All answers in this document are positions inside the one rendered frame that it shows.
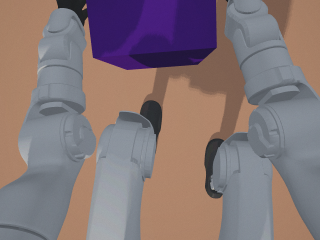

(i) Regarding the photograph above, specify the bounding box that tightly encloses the right robot forearm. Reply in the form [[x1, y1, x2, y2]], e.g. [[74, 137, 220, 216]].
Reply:
[[224, 0, 320, 106]]

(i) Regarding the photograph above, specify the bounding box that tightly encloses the carton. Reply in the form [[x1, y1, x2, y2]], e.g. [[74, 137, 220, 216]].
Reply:
[[86, 0, 217, 70]]

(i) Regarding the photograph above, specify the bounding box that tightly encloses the left robot forearm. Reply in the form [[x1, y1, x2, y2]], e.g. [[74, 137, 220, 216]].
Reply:
[[18, 8, 87, 155]]

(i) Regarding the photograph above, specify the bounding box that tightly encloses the left robot upper arm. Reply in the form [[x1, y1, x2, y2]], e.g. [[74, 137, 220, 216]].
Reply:
[[0, 111, 97, 240]]

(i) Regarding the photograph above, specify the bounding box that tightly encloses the robot left shin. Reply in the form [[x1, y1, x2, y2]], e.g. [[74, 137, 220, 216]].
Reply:
[[96, 110, 155, 163]]

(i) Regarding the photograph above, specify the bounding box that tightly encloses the right robot upper arm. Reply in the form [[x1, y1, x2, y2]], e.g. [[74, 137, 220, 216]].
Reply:
[[247, 97, 320, 240]]

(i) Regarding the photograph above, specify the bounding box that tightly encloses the robot left hand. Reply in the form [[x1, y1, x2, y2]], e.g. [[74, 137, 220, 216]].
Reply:
[[56, 0, 88, 26]]

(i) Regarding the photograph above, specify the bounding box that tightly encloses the robot left foot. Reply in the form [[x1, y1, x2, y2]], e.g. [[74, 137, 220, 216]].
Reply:
[[140, 100, 162, 152]]

